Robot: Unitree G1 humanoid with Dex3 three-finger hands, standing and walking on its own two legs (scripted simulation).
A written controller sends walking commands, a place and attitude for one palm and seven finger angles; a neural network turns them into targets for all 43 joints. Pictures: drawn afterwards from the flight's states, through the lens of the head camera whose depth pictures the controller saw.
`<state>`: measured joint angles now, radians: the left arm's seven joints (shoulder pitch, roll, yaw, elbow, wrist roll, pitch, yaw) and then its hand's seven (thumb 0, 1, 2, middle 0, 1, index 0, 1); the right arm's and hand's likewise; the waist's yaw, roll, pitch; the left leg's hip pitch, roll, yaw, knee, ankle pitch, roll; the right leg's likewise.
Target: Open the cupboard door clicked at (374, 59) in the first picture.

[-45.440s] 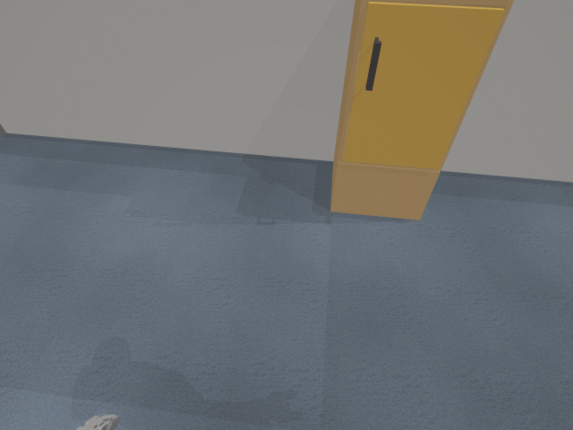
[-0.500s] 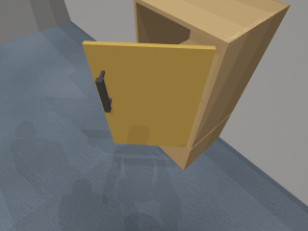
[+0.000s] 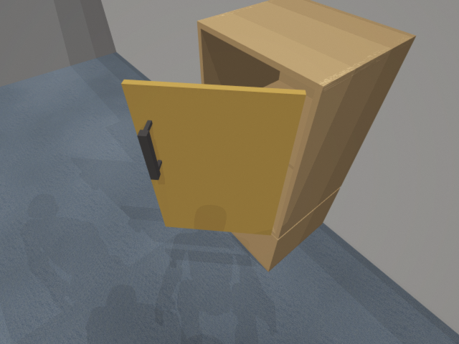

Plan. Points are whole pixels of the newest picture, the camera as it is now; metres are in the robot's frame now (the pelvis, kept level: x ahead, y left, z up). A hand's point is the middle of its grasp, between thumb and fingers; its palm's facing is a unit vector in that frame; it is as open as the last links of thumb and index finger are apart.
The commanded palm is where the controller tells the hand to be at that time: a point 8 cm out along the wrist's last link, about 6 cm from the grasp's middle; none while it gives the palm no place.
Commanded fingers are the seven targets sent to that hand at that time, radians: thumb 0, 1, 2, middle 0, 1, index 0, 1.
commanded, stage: come to a stop and stand still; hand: left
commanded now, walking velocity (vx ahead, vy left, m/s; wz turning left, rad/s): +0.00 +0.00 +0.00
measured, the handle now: (152, 151) +0.55 +0.23 -0.01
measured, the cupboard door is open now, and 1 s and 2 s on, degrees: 45 45 45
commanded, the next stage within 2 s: look again from close up in 0.14 s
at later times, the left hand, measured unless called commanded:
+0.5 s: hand out of the picture +0.02 +0.22 -0.17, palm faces +0.06 -0.97 -0.25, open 7.4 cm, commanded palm none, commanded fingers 0.00 0.90 0.90 -0.20 -0.30 -0.20 -0.30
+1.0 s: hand out of the picture -0.03 +0.24 -0.18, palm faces +0.01 -0.98 -0.21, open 7.4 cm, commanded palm none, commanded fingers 0.00 0.90 0.90 -0.20 -0.30 -0.20 -0.30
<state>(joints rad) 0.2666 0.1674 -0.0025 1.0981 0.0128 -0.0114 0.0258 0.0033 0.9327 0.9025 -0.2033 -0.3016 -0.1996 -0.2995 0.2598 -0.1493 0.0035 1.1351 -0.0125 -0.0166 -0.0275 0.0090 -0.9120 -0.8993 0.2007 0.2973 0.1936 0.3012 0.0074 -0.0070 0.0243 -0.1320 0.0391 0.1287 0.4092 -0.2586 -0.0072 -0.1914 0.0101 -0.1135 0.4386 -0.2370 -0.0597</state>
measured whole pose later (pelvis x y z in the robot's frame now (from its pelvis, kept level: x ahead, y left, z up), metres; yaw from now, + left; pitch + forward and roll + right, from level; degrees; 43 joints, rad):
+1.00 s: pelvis -0.04 +0.06 +0.00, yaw +0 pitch -3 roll +0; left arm 0.29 0.19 -0.01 1.09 0.02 0.01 0.02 0.01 0.91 0.90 -0.20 -0.30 -0.20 -0.30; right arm 0.24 -0.20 0.00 1.12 -0.01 -0.01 -0.01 0.01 -0.91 -0.90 0.20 0.30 0.20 0.30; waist 0.00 -0.01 0.02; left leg -0.14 -0.03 0.15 0.38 -0.20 0.08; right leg -0.19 -0.06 -0.09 0.40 -0.16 0.02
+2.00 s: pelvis -0.01 +0.04 +0.00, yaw +0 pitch -1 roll +1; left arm 0.30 0.12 -0.02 1.12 0.01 -0.01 0.03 0.02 0.94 0.90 -0.20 -0.30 -0.20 -0.30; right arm 0.31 -0.15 0.02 1.12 -0.01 -0.03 -0.02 0.01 -0.91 -0.90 0.20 0.30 0.19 0.30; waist 0.00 0.02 0.04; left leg -0.14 -0.02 0.15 0.41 -0.25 0.05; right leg -0.22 -0.03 -0.07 0.47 -0.23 -0.01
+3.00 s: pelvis +0.00 +0.00 +0.00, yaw +1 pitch -1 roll +1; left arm 0.30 0.12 -0.01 1.12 0.01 -0.02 0.03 0.01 0.92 0.90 -0.20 -0.30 -0.20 -0.30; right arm 0.29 -0.11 0.01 1.15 -0.01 -0.03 -0.03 0.01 -0.91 -0.90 0.20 0.30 0.19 0.30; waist 0.01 0.00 0.05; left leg -0.12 0.03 0.11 0.39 -0.26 0.00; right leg -0.18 0.01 -0.10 0.43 -0.24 -0.06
